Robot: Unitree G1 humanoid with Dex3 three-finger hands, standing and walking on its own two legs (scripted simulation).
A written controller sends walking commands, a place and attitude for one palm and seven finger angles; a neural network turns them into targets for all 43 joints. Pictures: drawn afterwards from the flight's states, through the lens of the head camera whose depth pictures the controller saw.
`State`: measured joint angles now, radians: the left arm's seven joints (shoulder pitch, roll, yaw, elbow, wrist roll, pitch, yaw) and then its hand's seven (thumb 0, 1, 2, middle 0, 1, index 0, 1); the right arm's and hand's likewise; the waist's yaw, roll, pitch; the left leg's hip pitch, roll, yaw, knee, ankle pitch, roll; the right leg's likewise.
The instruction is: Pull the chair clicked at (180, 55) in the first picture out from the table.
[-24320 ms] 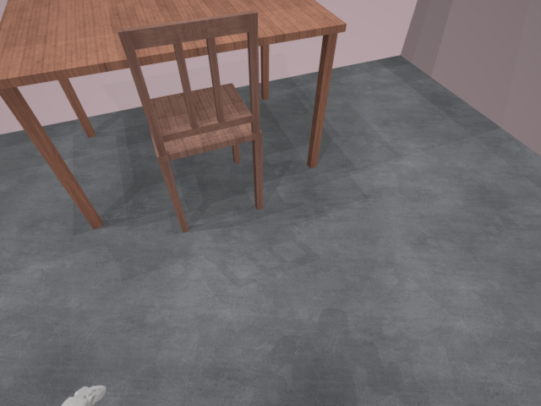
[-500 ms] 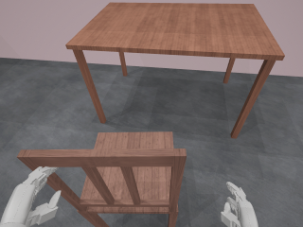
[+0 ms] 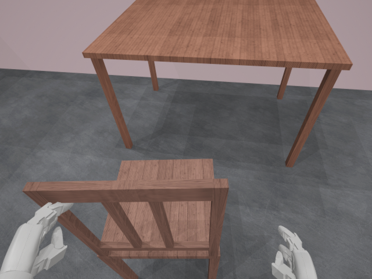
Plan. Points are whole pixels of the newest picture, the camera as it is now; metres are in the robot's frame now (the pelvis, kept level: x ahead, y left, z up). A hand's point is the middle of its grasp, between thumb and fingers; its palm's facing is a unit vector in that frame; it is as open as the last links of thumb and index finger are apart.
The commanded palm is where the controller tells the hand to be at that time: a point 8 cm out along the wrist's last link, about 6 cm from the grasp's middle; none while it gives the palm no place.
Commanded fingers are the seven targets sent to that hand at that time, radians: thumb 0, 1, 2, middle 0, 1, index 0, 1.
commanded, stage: step back with the hand held close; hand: left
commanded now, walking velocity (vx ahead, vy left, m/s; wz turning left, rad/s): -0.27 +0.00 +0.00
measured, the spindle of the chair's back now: (125, 225) +0.24 +0.20 -0.07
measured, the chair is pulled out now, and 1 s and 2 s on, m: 0.60 0.60 0.60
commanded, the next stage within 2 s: stop stepping back and stand still in 0.90 s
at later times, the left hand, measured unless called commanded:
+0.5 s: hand out of the picture +0.11 +0.28 +0.21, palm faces +0.45 -0.69 -0.57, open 7.1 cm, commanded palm +0.06 +0.32 +0.19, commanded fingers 0.00 0.90 0.90 -0.20 -0.30 -0.20 -0.30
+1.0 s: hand out of the picture +0.03 +0.29 +0.18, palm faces +0.35 -0.74 -0.57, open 7.4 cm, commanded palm -0.03 +0.34 +0.19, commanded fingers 0.00 0.90 0.90 -0.20 -0.30 -0.20 -0.30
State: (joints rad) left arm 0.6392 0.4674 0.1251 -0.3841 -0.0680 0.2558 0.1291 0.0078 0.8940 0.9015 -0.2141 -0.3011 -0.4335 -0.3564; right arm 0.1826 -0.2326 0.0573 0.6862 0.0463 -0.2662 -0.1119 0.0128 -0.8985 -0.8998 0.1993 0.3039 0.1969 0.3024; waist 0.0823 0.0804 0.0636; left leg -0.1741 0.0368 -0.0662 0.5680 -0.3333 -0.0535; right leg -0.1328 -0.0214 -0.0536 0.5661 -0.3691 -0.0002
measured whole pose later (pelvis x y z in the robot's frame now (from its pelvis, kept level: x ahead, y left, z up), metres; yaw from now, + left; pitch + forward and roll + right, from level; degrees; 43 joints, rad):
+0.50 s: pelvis -0.09 +0.02 +0.00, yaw -1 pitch -2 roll -1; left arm 0.55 0.53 0.51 -0.61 -0.07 -0.16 0.19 0.01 0.89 0.90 -0.22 -0.30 -0.29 -0.32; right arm 0.14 -0.21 -0.01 0.62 0.04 -0.07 -0.11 0.01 -0.90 -0.90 0.20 0.30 0.20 0.30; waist 0.04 0.05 0.09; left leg -0.37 0.04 -0.06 0.61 -0.26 -0.03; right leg -0.30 -0.01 -0.04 0.53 -0.20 0.01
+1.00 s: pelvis -0.18 +0.04 +0.00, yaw -3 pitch +0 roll -3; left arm 0.56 0.47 0.47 -0.53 -0.05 -0.28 0.13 0.01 0.89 0.90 -0.22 -0.30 -0.22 -0.30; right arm 0.16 -0.20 -0.02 0.68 0.01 -0.15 -0.08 0.01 -0.90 -0.90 0.20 0.30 0.20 0.30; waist 0.03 0.08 0.09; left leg -0.51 0.04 -0.06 0.69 -0.25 -0.01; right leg -0.26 0.04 -0.02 0.53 -0.28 0.01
